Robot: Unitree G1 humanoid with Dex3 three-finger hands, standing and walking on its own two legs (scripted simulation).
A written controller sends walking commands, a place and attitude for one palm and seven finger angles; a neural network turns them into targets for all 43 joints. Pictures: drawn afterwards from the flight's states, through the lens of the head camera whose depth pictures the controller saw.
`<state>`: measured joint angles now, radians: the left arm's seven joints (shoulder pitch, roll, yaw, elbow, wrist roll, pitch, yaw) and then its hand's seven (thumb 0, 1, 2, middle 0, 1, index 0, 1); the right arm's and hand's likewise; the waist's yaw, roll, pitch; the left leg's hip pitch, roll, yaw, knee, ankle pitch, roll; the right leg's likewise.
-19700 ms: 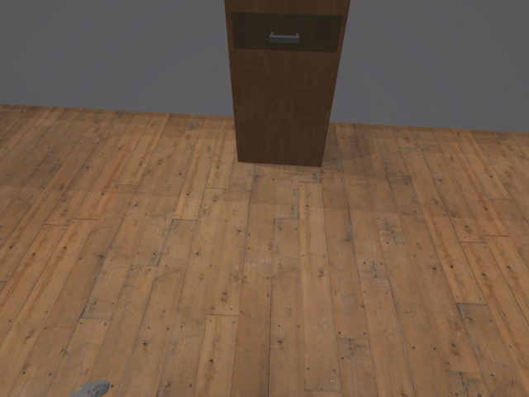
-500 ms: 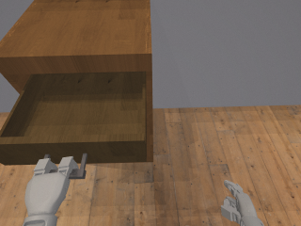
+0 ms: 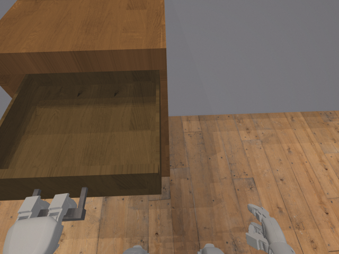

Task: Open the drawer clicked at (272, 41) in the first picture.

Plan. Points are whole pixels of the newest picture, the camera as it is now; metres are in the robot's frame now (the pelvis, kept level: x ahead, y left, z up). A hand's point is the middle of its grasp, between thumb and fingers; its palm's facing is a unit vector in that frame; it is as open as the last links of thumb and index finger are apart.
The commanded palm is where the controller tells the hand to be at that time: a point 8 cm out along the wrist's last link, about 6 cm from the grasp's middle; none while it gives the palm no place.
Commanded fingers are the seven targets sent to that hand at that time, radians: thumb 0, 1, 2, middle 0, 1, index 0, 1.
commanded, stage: pull the drawer open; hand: left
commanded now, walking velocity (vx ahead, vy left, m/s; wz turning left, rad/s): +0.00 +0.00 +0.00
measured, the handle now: (57, 204) +0.22 +0.26 +0.02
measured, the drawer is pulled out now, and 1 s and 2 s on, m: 0.30 0.30 0.30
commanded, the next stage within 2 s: open the thumb to release the handle in 0.02 s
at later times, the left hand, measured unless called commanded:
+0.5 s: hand (54, 235) +0.16 +0.25 +0.00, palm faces -0.02 -0.06 -1.00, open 9.6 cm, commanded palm +0.13 +0.26 +0.05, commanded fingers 0.00 -0.50 0.30 -0.30 -1.20 -0.30 -1.20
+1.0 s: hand (55, 233) +0.16 +0.25 +0.00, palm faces +0.01 -0.05 -1.00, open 13.8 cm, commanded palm +0.15 +0.26 +0.05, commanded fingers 0.00 -0.50 0.30 -0.30 -1.20 -0.30 -1.20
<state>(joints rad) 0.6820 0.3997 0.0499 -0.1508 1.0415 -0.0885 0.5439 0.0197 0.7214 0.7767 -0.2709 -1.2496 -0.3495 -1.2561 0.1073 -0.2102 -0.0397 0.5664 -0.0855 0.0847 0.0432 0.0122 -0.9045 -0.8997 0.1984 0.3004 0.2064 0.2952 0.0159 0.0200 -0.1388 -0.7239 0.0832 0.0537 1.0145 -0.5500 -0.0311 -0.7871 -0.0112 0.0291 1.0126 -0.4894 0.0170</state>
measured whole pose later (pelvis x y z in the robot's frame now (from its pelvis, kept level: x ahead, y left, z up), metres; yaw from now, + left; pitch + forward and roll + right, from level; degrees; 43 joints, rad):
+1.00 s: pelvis -0.03 -0.01 +0.01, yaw +3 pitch +11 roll +0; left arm 0.33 0.34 -0.03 0.12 1.08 -0.03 0.52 0.00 -0.48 0.30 -0.33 -1.23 -0.32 -1.20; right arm 0.12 -0.22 -0.03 0.66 -0.06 0.03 -0.07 0.01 -0.90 -0.90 0.20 0.30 0.21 0.30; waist 0.06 0.05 -0.11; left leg -0.68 0.05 0.00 0.94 -0.46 -0.04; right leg -0.71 -0.04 -0.02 0.95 -0.43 0.01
